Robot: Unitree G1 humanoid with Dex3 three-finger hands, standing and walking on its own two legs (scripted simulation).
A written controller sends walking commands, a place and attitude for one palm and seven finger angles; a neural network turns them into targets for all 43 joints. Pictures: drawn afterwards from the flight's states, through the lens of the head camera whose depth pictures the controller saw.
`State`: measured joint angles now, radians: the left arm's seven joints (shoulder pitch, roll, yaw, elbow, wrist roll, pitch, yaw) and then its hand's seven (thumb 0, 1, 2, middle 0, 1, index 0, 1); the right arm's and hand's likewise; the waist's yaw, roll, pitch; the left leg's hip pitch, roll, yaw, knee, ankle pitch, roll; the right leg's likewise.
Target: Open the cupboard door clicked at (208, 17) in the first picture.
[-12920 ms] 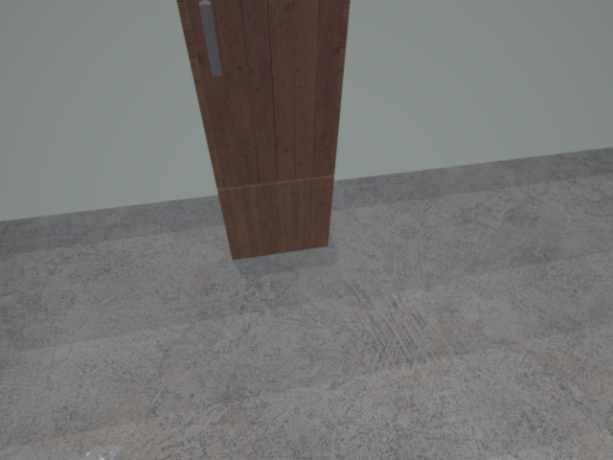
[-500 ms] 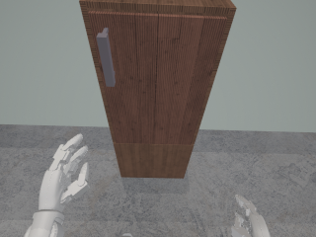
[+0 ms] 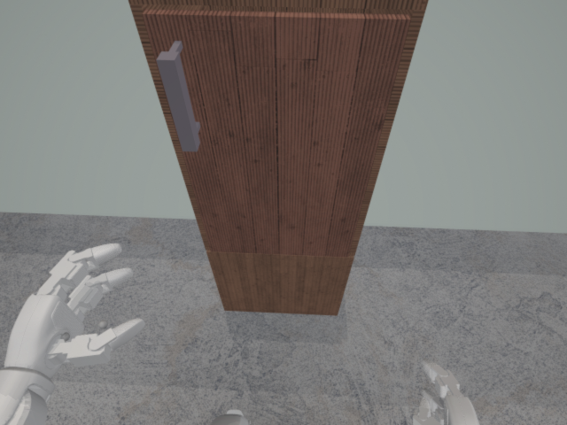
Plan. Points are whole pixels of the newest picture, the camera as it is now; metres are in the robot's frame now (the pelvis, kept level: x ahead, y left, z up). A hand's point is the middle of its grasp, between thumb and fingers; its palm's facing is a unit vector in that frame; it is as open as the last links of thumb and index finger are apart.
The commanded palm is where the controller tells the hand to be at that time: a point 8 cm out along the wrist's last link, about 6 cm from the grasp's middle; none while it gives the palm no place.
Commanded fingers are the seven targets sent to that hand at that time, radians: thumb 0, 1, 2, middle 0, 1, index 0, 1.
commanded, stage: raise the hand with hooked fingers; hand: left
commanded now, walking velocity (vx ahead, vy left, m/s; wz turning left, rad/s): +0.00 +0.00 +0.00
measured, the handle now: (184, 98) +0.55 +0.20 +0.18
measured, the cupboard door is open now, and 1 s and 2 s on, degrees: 0 0 0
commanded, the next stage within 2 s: move the hooked fingers beside the handle in 1.32 s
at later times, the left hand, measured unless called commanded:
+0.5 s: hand (49, 262) +0.26 +0.28 +0.15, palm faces +0.04 -1.00 -0.04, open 13.5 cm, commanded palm +0.23 +0.33 +0.16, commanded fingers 0.00 -0.50 0.30 -0.30 -1.20 -0.30 -1.20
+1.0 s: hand (23, 213) +0.29 +0.30 +0.20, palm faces +0.04 -1.00 -0.05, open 14.0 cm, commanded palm +0.25 +0.34 +0.20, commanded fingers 0.00 -0.50 0.30 -0.30 -1.20 -0.30 -1.20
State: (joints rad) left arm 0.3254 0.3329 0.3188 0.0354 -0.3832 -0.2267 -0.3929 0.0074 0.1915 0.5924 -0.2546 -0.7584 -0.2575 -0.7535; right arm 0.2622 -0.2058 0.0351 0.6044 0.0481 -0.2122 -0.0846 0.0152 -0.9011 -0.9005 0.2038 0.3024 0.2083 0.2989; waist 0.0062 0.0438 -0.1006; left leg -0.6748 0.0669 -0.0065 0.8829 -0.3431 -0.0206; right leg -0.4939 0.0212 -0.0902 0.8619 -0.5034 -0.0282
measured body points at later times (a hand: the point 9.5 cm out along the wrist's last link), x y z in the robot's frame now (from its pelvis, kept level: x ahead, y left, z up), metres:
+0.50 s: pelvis +0.01 +0.03 +0.03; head +0.01 +0.03 +0.48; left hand +0.25 +0.34 +0.15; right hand +0.20 -0.21 -0.03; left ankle +0.06 +0.13 -0.69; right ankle -0.04 -0.10 -0.69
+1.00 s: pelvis +0.00 +0.02 +0.04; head -0.01 +0.01 +0.49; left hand +0.28 +0.35 +0.20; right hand +0.17 -0.22 -0.03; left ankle +0.06 +0.13 -0.69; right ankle -0.04 -0.10 -0.69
